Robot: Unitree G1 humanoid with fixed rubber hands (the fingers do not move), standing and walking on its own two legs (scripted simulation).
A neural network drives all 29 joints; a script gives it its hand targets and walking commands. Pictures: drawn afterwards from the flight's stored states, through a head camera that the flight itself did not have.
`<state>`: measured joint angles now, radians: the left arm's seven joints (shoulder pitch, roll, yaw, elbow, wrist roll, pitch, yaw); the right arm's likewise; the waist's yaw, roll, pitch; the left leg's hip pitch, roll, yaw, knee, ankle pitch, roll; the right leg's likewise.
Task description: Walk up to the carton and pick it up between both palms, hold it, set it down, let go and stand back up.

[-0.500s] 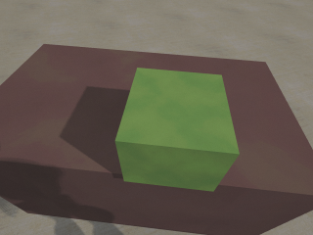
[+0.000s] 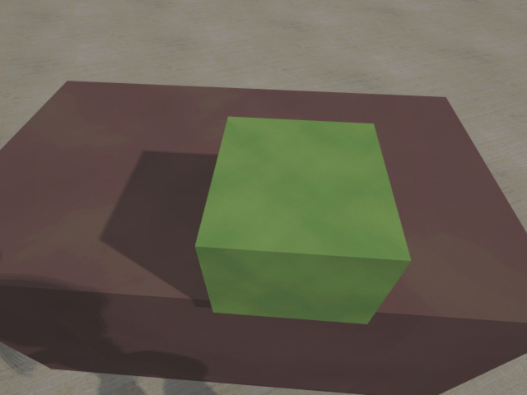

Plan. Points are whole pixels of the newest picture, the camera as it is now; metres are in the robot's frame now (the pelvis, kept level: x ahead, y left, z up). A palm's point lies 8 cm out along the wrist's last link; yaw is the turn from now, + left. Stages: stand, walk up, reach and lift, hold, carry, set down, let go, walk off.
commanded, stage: stand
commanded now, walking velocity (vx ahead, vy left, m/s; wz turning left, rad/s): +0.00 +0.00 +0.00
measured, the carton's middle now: (294, 216) +0.42 -0.03 +0.02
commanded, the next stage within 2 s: none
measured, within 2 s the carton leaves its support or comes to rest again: neither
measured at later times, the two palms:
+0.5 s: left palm out of the picture -0.15 +0.17 -0.14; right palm out of the picture -0.14 -0.22 -0.15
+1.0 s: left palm out of the picture -0.16 +0.16 -0.15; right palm out of the picture -0.17 -0.23 -0.15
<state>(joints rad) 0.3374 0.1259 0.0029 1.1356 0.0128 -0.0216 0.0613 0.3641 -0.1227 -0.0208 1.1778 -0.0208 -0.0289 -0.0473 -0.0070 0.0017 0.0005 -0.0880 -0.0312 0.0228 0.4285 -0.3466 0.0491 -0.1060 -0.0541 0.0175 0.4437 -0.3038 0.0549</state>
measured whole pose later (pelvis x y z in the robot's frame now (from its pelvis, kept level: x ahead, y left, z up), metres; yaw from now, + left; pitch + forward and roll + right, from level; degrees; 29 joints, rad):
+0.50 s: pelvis -0.07 -0.02 +0.00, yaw +0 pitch -2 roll +0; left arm 0.41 0.08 -0.02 1.18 0.02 0.00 0.04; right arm 0.39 -0.11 -0.01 1.16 -0.02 0.00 -0.03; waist 0.00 0.00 0.03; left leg -0.16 -0.03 0.03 0.44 -0.25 0.03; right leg -0.17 -0.05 0.02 0.44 -0.24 0.05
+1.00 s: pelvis -0.09 -0.03 +0.00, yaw -1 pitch +0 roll +0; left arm 0.42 0.08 -0.01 1.13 0.02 -0.01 0.03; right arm 0.43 -0.10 0.00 1.12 -0.01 0.00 -0.03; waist 0.00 0.01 0.01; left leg -0.25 0.00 0.03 0.48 -0.23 0.01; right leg -0.25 -0.02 0.02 0.47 -0.21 0.02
